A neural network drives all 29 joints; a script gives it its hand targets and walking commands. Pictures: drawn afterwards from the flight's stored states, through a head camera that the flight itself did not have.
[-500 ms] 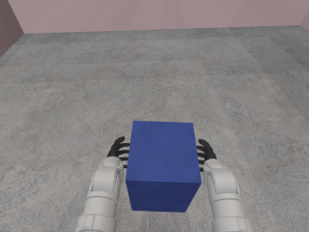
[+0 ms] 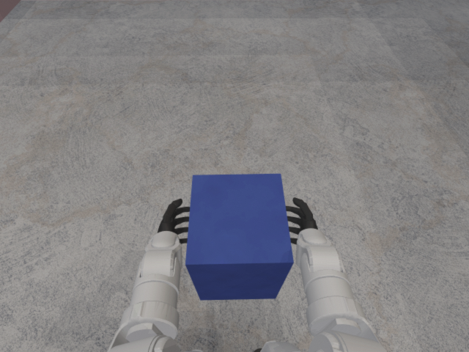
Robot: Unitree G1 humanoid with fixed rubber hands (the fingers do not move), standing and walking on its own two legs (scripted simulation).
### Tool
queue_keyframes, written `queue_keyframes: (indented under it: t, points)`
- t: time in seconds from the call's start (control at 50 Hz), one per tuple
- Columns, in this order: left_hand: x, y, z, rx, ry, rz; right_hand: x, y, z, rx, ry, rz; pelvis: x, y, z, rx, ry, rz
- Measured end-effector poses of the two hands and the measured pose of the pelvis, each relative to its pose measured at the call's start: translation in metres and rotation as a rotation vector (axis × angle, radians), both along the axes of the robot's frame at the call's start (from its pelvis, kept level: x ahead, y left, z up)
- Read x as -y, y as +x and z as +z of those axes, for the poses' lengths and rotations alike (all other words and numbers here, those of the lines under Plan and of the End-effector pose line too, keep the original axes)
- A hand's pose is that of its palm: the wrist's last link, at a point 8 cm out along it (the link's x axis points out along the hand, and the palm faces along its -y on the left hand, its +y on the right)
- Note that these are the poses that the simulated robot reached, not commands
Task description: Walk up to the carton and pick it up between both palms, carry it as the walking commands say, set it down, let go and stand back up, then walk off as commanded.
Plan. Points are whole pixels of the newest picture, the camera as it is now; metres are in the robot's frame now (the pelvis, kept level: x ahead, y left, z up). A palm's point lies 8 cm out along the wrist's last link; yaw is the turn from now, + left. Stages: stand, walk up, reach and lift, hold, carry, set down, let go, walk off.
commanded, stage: set down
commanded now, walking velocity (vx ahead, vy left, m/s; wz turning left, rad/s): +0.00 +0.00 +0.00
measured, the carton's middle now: (237, 241) +0.33 -0.02 -0.09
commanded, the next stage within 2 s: none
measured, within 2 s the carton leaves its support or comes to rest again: neither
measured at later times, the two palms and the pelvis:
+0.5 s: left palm (177, 246) +0.34 +0.12 -0.12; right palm (295, 251) +0.32 -0.14 -0.13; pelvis -0.02 +0.00 -0.05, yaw +0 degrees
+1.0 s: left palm (183, 247) +0.38 +0.11 -0.21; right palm (287, 252) +0.35 -0.15 -0.21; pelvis -0.02 -0.01 -0.12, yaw +0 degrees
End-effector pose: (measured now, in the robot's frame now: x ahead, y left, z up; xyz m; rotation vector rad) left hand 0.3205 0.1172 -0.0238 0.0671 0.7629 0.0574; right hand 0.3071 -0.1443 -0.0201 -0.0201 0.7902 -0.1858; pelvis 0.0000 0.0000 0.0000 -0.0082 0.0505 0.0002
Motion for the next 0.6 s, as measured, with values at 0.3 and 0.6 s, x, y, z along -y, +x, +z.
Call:
queue_keyframes:
  t: [0.3, 0.6]
  points:
    - [0.000, 0.014, -0.058, 0.045, -0.022, -0.004, -0.001, 0.004, -0.062, 0.049, 0.017, -0.044, -0.007, -0.009, -0.020, -0.223, 0.005, -0.004]
    - [0.005, 0.031, -0.116, 0.080, -0.036, -0.002, 0.005, 0.017, -0.122, 0.087, 0.043, -0.079, 0.002, -0.020, -0.065, -0.397, 0.012, 0.005]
